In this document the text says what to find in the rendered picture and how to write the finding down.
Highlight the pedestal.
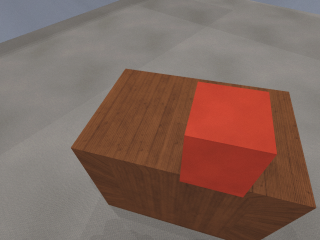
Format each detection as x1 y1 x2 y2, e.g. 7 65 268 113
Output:
71 69 316 240

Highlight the carton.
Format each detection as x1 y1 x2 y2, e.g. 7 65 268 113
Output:
179 81 277 198

